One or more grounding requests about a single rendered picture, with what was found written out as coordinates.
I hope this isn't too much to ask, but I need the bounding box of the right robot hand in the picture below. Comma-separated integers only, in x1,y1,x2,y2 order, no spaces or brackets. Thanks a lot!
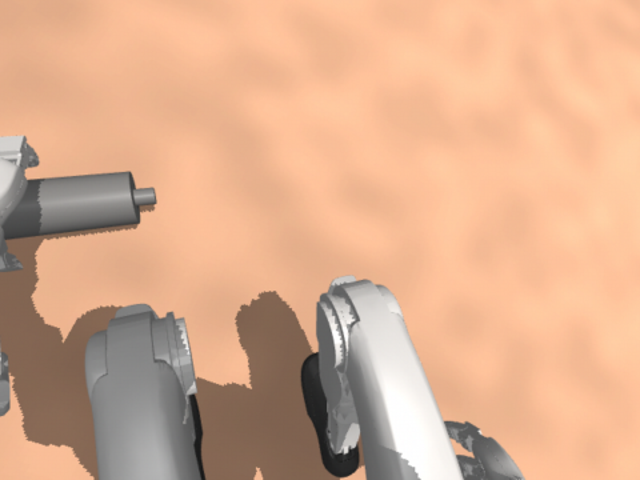
444,421,525,480

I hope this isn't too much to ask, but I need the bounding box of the right robot foot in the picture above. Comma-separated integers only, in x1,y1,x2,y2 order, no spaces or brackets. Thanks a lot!
301,352,359,478

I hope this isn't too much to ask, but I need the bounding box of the left robot hand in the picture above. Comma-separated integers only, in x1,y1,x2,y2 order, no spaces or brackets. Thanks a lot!
0,135,39,272

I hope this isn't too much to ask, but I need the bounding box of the left robot foot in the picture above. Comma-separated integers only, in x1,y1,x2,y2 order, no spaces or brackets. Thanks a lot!
189,394,206,480

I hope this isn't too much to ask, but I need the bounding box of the bottle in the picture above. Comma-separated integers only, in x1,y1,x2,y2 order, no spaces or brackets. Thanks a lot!
2,171,157,240

